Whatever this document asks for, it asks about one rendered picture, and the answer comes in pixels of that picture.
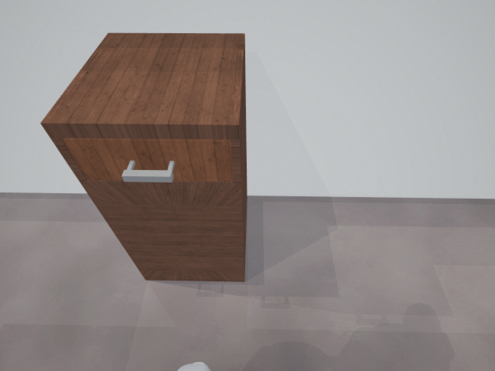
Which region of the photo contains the cabinet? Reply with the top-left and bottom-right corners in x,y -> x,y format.
40,33 -> 248,282

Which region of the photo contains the drawer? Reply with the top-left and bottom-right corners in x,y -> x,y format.
62,138 -> 233,182

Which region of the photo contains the handle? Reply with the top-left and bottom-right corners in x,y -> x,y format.
121,161 -> 175,182

